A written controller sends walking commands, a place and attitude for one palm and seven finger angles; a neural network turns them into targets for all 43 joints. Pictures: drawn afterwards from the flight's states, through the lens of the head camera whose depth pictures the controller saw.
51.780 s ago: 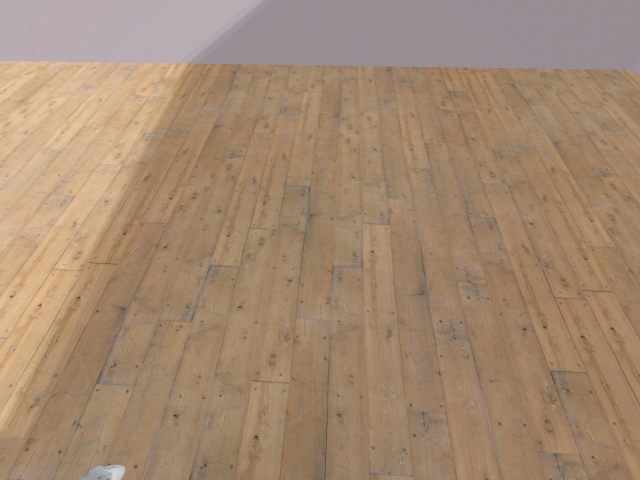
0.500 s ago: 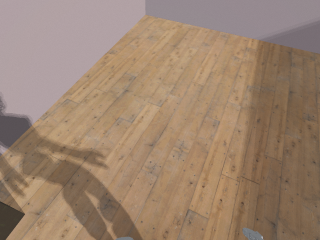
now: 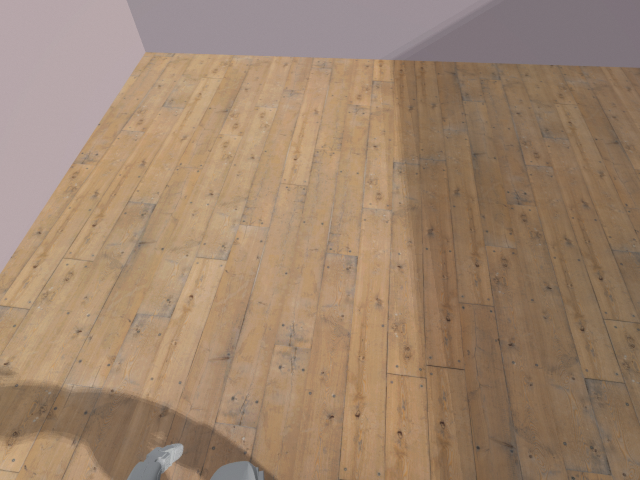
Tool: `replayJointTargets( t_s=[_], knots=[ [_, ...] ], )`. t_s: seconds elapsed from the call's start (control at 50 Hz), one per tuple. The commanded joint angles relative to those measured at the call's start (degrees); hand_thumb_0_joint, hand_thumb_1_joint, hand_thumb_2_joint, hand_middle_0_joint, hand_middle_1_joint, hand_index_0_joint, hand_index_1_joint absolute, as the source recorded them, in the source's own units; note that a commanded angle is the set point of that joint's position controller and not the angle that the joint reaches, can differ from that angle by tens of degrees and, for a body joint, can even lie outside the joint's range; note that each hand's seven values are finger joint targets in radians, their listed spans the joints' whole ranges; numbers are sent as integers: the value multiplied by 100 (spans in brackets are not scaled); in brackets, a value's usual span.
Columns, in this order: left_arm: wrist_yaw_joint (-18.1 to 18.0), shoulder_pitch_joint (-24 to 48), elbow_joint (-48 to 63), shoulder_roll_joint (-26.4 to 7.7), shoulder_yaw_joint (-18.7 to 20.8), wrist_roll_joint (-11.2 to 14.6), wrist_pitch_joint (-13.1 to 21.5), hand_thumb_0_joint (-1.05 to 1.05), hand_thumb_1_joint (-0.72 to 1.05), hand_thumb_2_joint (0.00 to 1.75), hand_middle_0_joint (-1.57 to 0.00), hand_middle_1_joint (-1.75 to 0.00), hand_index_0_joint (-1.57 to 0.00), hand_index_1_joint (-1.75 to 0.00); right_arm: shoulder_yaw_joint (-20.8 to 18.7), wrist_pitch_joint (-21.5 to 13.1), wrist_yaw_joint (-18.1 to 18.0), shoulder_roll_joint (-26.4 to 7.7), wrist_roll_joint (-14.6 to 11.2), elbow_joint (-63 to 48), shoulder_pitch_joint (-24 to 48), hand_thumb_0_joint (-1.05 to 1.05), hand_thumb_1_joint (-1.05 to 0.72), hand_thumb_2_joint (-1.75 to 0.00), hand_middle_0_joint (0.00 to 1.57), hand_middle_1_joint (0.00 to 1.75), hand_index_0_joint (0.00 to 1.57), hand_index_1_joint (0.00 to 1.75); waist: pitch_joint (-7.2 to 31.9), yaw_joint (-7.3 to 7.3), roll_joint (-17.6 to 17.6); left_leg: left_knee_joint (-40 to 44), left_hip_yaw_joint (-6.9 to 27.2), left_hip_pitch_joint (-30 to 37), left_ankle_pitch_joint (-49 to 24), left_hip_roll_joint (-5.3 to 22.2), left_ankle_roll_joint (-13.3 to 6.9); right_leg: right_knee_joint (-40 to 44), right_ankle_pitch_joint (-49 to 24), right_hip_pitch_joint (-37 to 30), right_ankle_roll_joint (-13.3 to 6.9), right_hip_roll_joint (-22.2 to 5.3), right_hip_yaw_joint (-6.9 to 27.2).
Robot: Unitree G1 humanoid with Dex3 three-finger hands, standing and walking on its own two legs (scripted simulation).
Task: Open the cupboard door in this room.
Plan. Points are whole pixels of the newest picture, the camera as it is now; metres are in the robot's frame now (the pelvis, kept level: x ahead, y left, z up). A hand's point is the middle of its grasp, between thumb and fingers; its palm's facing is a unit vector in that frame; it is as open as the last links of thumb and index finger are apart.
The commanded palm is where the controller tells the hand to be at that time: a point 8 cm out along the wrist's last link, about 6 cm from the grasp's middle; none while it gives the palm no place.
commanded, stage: walk to a spot facing it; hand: left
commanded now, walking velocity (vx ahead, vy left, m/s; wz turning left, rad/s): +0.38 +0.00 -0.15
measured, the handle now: out of the picture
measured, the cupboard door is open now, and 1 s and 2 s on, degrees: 41 41 41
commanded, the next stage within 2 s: turn to face it in 0.28 s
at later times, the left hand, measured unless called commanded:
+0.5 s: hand (234, 350) +0.34 +0.15 -0.17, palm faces -0.13 -0.97 -0.20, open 7.4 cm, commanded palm none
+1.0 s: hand (229, 309) +0.41 +0.17 -0.17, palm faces +0.20 -0.95 -0.23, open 7.4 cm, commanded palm none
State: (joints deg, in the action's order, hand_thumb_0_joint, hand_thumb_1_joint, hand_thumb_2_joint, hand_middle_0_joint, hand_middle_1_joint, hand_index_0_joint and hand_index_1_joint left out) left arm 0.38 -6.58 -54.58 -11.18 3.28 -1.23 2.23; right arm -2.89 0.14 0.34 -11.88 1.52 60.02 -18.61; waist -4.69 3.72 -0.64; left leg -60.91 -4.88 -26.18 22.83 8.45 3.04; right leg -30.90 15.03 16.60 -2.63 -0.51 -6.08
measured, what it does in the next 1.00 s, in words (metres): walks ahead: left foot, then right foot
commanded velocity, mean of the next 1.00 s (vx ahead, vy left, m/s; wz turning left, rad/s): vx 0.10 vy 0.00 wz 0.29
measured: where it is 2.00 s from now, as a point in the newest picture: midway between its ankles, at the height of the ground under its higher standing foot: (363, 398)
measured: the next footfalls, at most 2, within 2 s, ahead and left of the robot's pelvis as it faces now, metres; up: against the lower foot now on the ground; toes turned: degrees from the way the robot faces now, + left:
left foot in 0.18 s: +0.22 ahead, +0.14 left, +0.00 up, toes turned +6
right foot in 0.50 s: +0.33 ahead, -0.16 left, +0.00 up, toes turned -14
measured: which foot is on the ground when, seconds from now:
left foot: up 0.00-0.16, down 0.18-0.50, up 0.52-0.78, down 0.80-1.00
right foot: down 0.00-0.18, up 0.20-0.48, down 0.50-0.80, up 0.82-1.00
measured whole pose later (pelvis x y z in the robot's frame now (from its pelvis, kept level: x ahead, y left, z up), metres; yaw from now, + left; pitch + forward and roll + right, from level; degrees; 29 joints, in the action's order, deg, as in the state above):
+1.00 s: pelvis +0.35 -0.05 +0.00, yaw +11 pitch +3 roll -1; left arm -0.8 -6.8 -54.2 -12.5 4.1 -0.7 -2.4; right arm -3.0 0.2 -0.4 -11.9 1.8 53.4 -10.6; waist -3.7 1.4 0.4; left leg -32.4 -3.2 -21.1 13.9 1.8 -1.1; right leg -59.7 27.0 27.1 4.8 -3.8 -2.8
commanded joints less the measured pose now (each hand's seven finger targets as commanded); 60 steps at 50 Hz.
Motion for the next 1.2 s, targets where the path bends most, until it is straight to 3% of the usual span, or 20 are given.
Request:
replayJointTargets(
  t_s=[0.0,0.08,0.12,0.16,0.18,0.3,0.42,0.44,0.48,0.52,0.62,0.74,0.78,0.84,0.92,1.06,1.08,1.1,1.12,1.18],
  knots=[
    [-9,-557,-84,-846,204,-12,150,0,90,90,-20,-30,-20,-30,-22,-179,63,-57,3,-400,-61,0,-90,-90,20,30,20,30,376,-224,665,1444,-76,38,-532,-81,8,1809,-247,-387,-792,-1271,1214],
    [21,-707,-239,-821,247,33,163,0,90,90,-20,-30,-20,-30,-39,-301,69,-132,19,-500,179,0,-90,-90,20,30,20,30,204,-226,427,2739,-291,713,-1167,-328,-31,1506,-79,-443,-644,-1151,1175],
    [30,-670,-227,-689,219,47,141,0,90,90,-20,-30,-20,-30,-122,-391,20,-429,33,-290,-442,0,-90,-90,20,30,20,30,418,101,-108,3352,-163,2054,-1143,-309,-181,463,-361,127,-426,-785,905],
    [87,-667,48,-197,86,73,158,0,90,90,-20,-30,-20,-30,-332,-402,-99,-1393,168,-45,-1727,0,-90,-90,20,30,20,30,928,526,-1923,4642,2964,3529,11,1924,-1268,-2831,1686,2039,36,310,41],
    [62,-238,154,-378,101,-20,177,0,90,90,-20,-30,-20,-30,-295,-356,-109,-1227,144,-41,-1608,0,-90,-90,20,30,20,30,645,535,-1425,4826,3174,3071,326,2039,-1436,-3806,1687,2414,-44,13,578],
    [211,-343,-45,-5,65,-38,-26,0,90,90,-20,-30,-20,-30,-132,-501,-157,-544,86,-249,-431,0,-90,-90,20,30,20,30,277,-210,-693,4879,186,1849,-1830,1123,-838,-2408,215,1645,235,-631,407],
    [142,-919,-304,-104,66,-56,31,0,90,90,-20,-30,-20,-30,-76,-282,-100,-603,23,-124,-246,0,-90,-90,20,30,20,30,431,-486,-420,3894,-351,1076,-1469,559,-611,-54,-741,-557,263,-106,-331],
    [91,-1300,-437,-396,131,-56,74,0,90,90,-20,-30,-20,-30,-36,-274,-83,-437,-25,-112,-179,0,-90,-90,20,30,20,30,576,-689,-55,3314,-502,612,-1016,249,-413,237,-866,-1363,198,-406,49],
    [-21,-2043,-639,-1372,290,-3,109,0,90,90,-20,-30,-20,-30,23,-170,-52,-84,-110,-276,-202,0,-90,-90,20,30,20,30,971,-959,1749,846,-462,-530,1715,-547,-127,1527,-748,-2107,-688,-2631,2384],
    [-132,-1493,-565,-1022,245,-14,94,0,90,90,-20,-30,-20,-30,-4,-126,-110,-78,-104,-276,125,0,-90,-90,20,30,20,30,695,-802,1910,-301,219,-941,1130,-284,-136,1427,-2051,-1821,-848,-2554,2017],
    [-212,-674,-220,-548,170,-23,35,0,90,90,-20,-30,-20,-30,32,51,-24,221,-86,-130,48,0,-90,-90,20,30,20,30,558,-337,916,794,-3,-50,261,-213,-38,1099,-3056,-845,-400,-2113,-48],
    [-189,-456,31,-771,235,45,-83,0,90,90,-20,-30,-20,-30,-48,81,85,-130,-16,-397,-112,0,-90,-90,20,30,20,30,638,-115,358,3023,-375,1273,-1410,-482,-183,-116,-1861,-431,104,-1880,-702],
    [-154,-393,413,-366,162,122,-175,0,90,90,-20,-30,-20,-30,-305,21,-7,-1184,70,-472,-691,0,-90,-90,20,30,20,30,1002,207,-2150,3927,2653,2301,-4618,1577,-1473,-2514,2350,1357,787,-616,-717],
    [-165,230,579,-426,150,30,-206,0,90,90,-20,-30,-20,-30,-309,-25,-187,-1196,41,-548,-460,0,-90,-90,20,30,20,30,1175,145,-1251,3754,2602,2318,-4504,1457,-1593,-4010,1797,2078,709,-558,620],
    [-100,-72,461,-395,150,56,-290,0,90,90,-20,-30,-20,-30,-271,-57,-183,-1079,25,-841,346,0,-90,-90,20,30,20,30,1076,-203,-745,3749,1521,1858,-4133,771,-1215,-2986,1098,1432,773,-422,548],
    [-104,-700,498,-572,198,46,-260,0,90,90,-20,-30,-20,-30,-414,147,-71,-1258,-6,-1155,1054,0,-90,-90,20,30,20,30,847,-491,-841,3517,1670,541,-2049,216,-846,-41,65,-559,655,-20,133],
    [-144,-934,505,-877,264,-1,-206,0,90,90,-20,-30,-20,-30,-393,161,-38,-1042,-56,-1243,1138,0,-90,-90,20,30,20,30,876,-628,-110,2961,1390,-80,-1151,-192,-547,877,-44,-1210,517,-572,645],
    [-199,-1070,531,-1484,379,-88,-147,0,90,90,-20,-30,-20,-30,-330,172,17,-635,-92,-1402,1178,0,-90,-90,20,30,20,30,810,-713,1644,1596,466,-1069,512,-1056,-64,1600,-136,-1583,-81,-2145,2390],
    [-204,-997,606,-1634,338,-53,-169,0,90,90,-20,-30,-20,-30,-346,177,51,-733,-45,-1478,1310,0,-90,-90,20,30,20,30,713,-774,1708,75,520,-961,1345,-994,-84,1682,-580,-909,-617,-2939,2643],
    [-234,-350,698,-977,160,-4,-128,0,90,90,-20,-30,-20,-30,-316,285,79,-644,-39,-1210,1221,0,-90,-90,20,30,20,30,447,-292,1356,-1179,634,-1022,371,-585,45,1070,-2216,-701,-395,-1994,1174]
  ],
)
